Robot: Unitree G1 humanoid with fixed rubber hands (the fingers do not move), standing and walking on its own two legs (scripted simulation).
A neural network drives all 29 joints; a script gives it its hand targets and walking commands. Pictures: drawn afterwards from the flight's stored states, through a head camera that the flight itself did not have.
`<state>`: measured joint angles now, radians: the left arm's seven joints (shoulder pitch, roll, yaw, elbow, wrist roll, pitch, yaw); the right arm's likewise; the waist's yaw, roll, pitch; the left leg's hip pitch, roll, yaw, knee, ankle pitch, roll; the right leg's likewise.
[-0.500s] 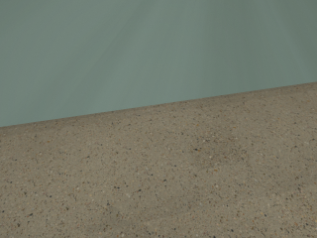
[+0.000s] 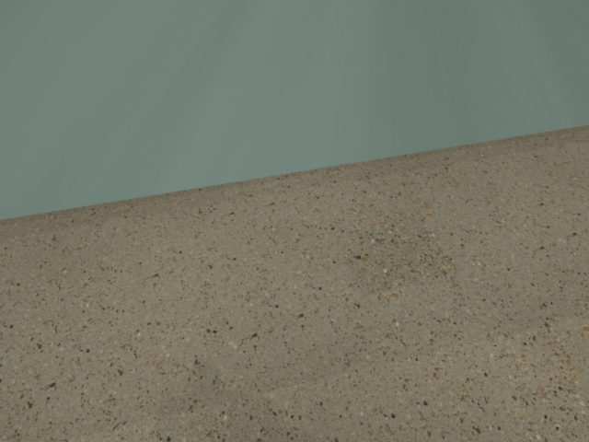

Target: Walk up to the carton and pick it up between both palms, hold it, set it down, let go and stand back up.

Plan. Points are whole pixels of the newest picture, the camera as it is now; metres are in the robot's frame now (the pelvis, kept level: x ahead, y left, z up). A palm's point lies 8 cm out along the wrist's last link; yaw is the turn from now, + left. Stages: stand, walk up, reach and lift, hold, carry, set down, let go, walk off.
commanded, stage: walk up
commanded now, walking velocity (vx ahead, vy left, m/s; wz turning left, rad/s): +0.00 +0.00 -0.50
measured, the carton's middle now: out of the picture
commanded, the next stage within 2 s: none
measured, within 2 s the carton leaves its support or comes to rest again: neither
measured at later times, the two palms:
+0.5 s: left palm out of the picture +0.13 +0.28 -0.14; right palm out of the picture -0.06 -0.16 -0.12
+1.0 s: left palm out of the picture +0.12 +0.20 -0.12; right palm out of the picture -0.09 -0.23 -0.13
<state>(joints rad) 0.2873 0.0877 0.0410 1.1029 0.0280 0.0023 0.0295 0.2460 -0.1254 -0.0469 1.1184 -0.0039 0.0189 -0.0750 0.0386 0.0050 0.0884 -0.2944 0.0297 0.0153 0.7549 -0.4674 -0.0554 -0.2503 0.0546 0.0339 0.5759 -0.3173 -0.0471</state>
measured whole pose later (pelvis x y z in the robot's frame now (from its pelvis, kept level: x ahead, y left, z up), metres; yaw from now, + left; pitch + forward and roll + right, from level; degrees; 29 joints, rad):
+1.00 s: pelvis -0.04 +0.02 +0.01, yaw -32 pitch +1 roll +1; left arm 0.23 0.15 0.05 0.96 0.02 0.00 0.01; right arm 0.13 -0.22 -0.08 0.93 -0.01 0.05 -0.04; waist 0.02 0.03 0.08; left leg -0.48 0.09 0.01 0.98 -0.39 -0.08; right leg -0.24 0.06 -0.02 0.47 -0.25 -0.08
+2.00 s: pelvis -0.08 +0.06 +0.01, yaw -62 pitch +1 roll +1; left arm 0.18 0.14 0.04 0.94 0.01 0.00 0.01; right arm 0.16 -0.24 -0.08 0.93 -0.02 0.06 -0.02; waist 0.00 0.04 0.08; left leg -0.49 0.11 0.02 1.05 -0.36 -0.09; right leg -0.23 0.05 -0.02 0.46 -0.25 -0.08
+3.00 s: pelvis -0.11 +0.11 +0.01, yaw -92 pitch +0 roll +2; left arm 0.15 0.15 0.04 0.94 0.01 0.00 0.01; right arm 0.18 -0.24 -0.08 0.95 -0.02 0.06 -0.01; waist -0.02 0.05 0.09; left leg -0.49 0.12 0.04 1.09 -0.38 -0.08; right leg -0.23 0.04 -0.02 0.48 -0.26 -0.08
